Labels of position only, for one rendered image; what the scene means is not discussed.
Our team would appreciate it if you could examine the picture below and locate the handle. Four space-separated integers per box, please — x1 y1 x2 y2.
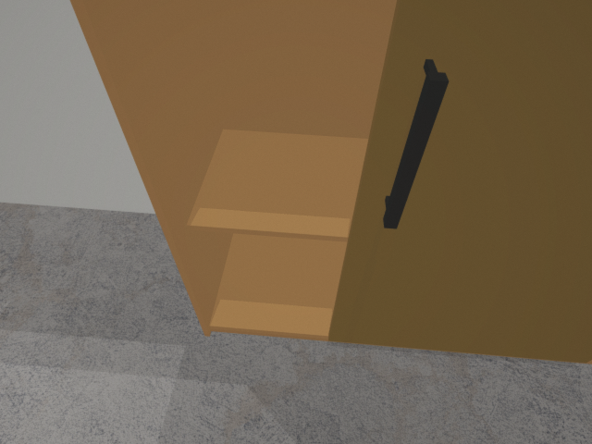
383 59 449 228

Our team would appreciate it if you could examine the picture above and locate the wardrobe door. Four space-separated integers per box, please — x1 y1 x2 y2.
328 0 592 364

